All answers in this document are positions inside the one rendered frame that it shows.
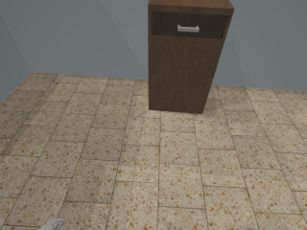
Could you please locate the drawer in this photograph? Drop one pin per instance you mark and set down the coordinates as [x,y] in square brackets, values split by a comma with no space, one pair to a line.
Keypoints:
[210,25]

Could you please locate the left robot hand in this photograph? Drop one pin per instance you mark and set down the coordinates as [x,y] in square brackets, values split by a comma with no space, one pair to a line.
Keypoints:
[53,224]

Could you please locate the cabinet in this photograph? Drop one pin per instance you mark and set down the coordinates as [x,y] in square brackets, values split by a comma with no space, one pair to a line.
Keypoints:
[181,68]

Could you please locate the handle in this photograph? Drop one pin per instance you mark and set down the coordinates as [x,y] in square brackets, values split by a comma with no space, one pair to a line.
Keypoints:
[188,29]

